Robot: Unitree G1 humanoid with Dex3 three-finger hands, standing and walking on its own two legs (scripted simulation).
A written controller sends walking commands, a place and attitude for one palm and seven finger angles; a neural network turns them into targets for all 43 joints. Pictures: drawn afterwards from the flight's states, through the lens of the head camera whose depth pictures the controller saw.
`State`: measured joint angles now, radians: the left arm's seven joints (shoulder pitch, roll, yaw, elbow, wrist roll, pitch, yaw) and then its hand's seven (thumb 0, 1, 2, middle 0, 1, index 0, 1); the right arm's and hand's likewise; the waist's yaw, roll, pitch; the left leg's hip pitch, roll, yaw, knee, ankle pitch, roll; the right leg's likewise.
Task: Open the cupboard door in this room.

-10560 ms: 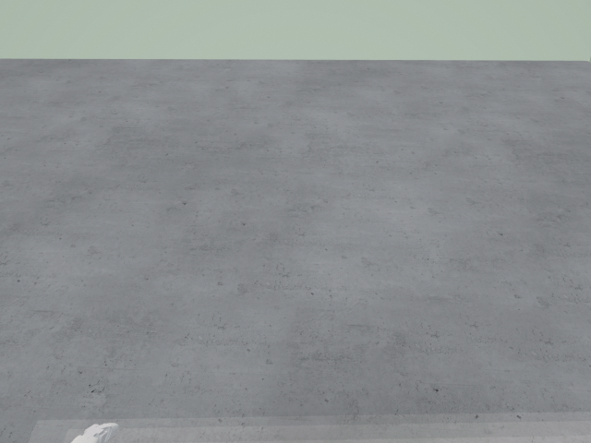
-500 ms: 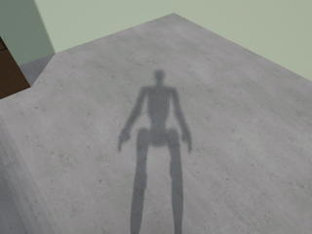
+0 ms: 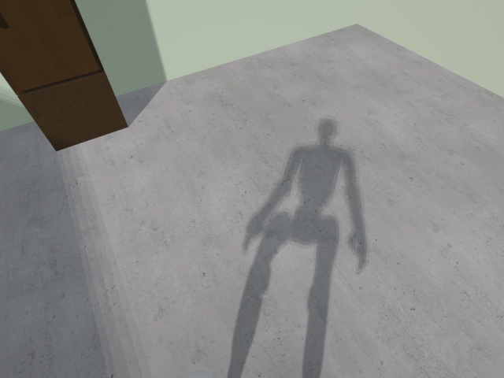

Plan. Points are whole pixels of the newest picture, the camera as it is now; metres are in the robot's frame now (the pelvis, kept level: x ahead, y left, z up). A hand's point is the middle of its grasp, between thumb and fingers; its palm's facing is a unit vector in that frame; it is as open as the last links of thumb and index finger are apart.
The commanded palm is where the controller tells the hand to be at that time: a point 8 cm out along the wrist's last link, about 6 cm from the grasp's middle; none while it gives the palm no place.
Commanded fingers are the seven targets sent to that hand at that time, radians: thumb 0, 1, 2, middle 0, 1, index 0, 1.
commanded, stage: stand and wait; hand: left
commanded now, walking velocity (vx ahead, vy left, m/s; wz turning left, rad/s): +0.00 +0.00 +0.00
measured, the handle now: out of the picture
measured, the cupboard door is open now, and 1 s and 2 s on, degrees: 0 0 0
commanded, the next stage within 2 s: turn or walk to find it in 0.16 s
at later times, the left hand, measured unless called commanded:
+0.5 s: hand out of the picture +0.00 +0.21 -0.16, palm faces +0.15 -0.95 -0.26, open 7.4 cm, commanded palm none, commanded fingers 0.00 0.90 0.90 -0.20 -0.30 -0.20 -0.30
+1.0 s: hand out of the picture -0.11 +0.23 -0.18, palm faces +0.23 -0.95 -0.20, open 7.4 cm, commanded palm none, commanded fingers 0.00 0.90 0.90 -0.20 -0.30 -0.20 -0.30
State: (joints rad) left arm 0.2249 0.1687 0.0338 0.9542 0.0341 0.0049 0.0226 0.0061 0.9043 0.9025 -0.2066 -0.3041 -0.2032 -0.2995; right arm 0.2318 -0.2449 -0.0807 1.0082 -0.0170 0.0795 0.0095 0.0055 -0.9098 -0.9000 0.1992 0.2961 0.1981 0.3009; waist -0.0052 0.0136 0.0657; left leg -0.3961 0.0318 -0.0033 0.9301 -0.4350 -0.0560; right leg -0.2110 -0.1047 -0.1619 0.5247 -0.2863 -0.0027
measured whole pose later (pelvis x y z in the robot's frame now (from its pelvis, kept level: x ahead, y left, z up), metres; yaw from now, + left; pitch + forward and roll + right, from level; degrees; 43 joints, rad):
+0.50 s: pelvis -0.03 +0.01 -0.01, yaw +6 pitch -2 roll +1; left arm 0.22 0.17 0.03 1.03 0.02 0.00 0.03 0.01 0.91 0.90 -0.20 -0.30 -0.20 -0.30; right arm 0.17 -0.20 -0.06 1.03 -0.01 0.05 -0.01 0.00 -0.91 -0.90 0.20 0.30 0.20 0.30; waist 0.00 0.04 0.04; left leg -0.31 -0.02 -0.02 0.63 -0.34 -0.01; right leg -0.22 -0.06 -0.12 0.56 -0.29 0.00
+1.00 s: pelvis -0.08 +0.05 +0.00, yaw +10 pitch -2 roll +0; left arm 0.26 0.20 0.03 1.11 0.02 0.04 0.03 0.01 0.91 0.90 -0.20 -0.30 -0.20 -0.30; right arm 0.20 -0.16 -0.03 1.09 -0.02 0.00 -0.03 0.00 -0.94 -0.90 0.20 0.30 0.20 0.30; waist 0.02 -0.03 0.04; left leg -0.18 0.01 0.08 0.45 -0.24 0.02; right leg -0.27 -0.09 -0.07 0.71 -0.43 0.04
